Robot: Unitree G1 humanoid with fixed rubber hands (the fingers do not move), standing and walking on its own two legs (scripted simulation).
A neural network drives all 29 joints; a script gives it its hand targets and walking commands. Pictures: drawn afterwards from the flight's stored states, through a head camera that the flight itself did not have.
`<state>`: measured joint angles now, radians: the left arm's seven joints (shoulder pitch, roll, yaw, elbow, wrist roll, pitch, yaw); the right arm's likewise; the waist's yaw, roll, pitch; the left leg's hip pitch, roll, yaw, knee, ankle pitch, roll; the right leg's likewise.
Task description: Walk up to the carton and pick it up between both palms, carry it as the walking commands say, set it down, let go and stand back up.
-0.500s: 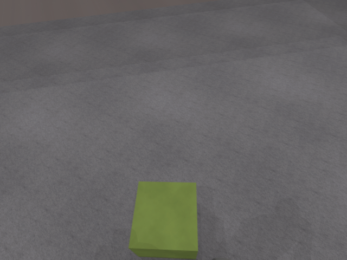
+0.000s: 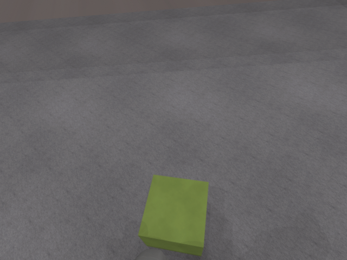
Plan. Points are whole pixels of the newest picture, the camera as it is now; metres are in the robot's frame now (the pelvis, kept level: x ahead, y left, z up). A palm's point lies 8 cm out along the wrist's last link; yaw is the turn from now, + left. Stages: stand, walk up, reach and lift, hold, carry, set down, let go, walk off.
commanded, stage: walk up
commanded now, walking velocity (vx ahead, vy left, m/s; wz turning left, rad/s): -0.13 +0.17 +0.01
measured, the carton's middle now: (176, 214) +0.40 +0.08 -0.65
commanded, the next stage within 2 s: stand in 0.48 s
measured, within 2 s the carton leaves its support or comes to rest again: neither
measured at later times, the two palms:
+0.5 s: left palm out of the picture +0.01 +0.30 -0.15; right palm out of the picture -0.02 -0.14 -0.14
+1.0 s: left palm out of the picture -0.04 +0.30 -0.15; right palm out of the picture -0.04 -0.12 -0.14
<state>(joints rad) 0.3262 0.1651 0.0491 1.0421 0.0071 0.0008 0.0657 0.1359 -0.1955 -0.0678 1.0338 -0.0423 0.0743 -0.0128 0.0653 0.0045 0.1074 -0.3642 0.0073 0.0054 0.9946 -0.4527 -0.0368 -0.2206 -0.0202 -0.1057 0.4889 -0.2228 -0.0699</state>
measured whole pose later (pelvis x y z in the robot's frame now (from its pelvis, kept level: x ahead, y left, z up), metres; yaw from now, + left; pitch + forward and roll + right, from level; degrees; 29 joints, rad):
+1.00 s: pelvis -0.02 +0.09 +0.00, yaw -2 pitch -4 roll +0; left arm 0.28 0.13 0.00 1.16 -0.02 0.00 0.05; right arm 0.25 -0.11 -0.03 1.14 -0.01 0.00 -0.04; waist -0.01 -0.02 0.10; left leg -0.10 -0.02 0.04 0.41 -0.25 0.03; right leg -0.11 -0.04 0.02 0.40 -0.23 0.04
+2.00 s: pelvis -0.10 +0.06 -0.09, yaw +1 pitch +18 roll -1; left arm -0.28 0.35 0.14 0.58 0.03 0.42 -0.19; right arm -0.15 -0.05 -0.13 0.40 0.03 0.48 -0.11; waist -0.01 -0.03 0.05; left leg -1.00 0.01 -0.05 1.10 -0.41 -0.02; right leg -0.98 -0.01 -0.05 1.08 -0.41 -0.01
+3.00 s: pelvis -0.11 +0.09 -0.16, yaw -3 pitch +48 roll -4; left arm -0.95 0.47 0.30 0.87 -0.04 0.14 -0.15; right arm -0.88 -0.23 -0.33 0.73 0.07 0.16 0.01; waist -0.03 -0.01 -0.09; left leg -1.75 0.01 -0.02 1.30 -0.39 0.02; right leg -1.72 -0.01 -0.02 1.24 -0.37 0.04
